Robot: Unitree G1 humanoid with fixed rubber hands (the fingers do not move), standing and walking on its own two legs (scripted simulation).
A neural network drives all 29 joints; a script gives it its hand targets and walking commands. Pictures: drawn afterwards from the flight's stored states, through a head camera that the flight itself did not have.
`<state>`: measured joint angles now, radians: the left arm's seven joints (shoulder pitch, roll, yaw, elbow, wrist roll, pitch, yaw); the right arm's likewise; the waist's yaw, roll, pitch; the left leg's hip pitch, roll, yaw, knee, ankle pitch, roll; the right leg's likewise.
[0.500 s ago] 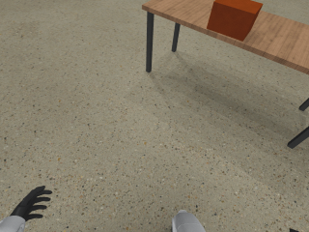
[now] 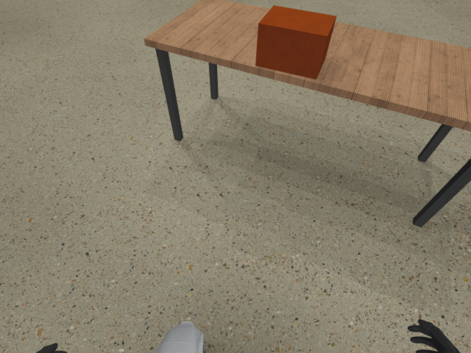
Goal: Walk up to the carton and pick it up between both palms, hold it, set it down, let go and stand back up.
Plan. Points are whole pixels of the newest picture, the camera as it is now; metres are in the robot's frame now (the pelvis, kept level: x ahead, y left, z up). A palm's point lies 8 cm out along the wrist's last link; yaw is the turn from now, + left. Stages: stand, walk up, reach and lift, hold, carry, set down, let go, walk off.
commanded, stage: walk up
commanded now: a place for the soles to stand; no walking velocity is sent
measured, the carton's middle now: (294, 41) +1.18 -0.17 -0.05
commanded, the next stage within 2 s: none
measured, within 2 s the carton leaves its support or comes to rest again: neither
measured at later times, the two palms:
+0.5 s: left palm (112, 214) +0.38 +0.30 -0.08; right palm out of the picture +0.12 -0.33 -0.07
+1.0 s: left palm (143, 191) +0.47 +0.26 -0.11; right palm (429, 298) +0.24 -0.36 -0.09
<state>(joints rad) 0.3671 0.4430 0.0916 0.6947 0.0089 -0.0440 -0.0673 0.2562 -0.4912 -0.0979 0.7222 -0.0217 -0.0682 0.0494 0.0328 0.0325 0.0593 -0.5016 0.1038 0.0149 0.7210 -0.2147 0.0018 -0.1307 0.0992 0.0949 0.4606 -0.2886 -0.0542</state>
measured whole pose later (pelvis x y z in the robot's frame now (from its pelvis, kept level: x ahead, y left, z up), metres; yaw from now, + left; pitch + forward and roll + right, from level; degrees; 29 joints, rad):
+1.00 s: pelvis +0.28 -0.02 -0.02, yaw -21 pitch -2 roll +0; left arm 0.31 0.45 0.05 0.71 0.00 -0.03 0.00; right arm 0.28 -0.44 -0.08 0.75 -0.01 -0.04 0.01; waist 0.01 -0.02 0.10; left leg -0.37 0.04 0.05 0.66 -0.27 0.00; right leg -0.35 0.05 0.03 0.72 -0.33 -0.03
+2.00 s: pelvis +0.30 -0.03 +0.00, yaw -24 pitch -2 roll +0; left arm 0.06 0.42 0.00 1.05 0.01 -0.04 0.02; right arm 0.07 -0.42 -0.04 1.06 0.00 0.00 0.02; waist -0.01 0.02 0.04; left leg -0.25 0.03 0.02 0.49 -0.20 -0.01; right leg -0.16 -0.01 0.02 0.49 -0.29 0.02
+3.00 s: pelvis +0.52 -0.01 -0.01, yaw -22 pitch -3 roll +0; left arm 0.25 0.48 0.11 0.88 0.02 -0.08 -0.04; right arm 0.32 -0.49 -0.10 0.85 -0.03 -0.03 0.08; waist -0.04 0.07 0.05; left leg -0.20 0.01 0.04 0.65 -0.41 0.05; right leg -0.34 -0.02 -0.07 0.56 -0.18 -0.03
